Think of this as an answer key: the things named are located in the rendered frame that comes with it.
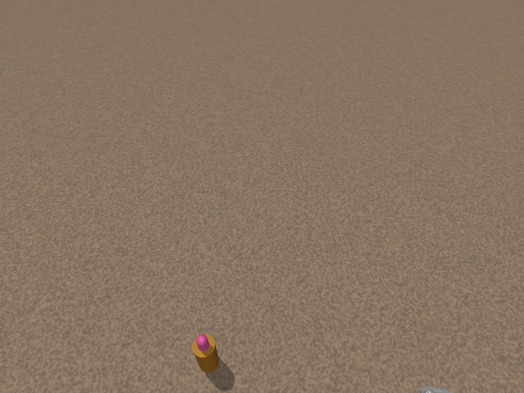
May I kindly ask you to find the bottle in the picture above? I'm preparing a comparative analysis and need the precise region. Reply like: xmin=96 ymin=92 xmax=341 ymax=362
xmin=192 ymin=334 xmax=219 ymax=373

